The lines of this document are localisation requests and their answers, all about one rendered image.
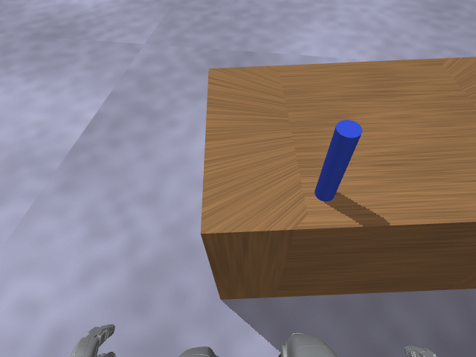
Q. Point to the can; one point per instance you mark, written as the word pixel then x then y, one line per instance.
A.
pixel 341 148

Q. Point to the left robot hand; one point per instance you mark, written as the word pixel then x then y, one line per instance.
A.
pixel 88 346

